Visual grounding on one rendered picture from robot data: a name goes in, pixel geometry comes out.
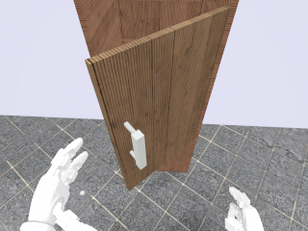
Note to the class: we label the right robot hand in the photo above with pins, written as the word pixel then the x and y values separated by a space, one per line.
pixel 248 218

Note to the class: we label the handle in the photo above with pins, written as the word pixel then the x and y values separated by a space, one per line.
pixel 138 141

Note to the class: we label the left robot hand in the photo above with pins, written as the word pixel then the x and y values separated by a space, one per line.
pixel 54 185

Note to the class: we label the robot left forearm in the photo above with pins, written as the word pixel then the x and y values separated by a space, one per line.
pixel 37 225

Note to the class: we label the cupboard door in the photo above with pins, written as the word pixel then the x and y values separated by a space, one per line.
pixel 158 84

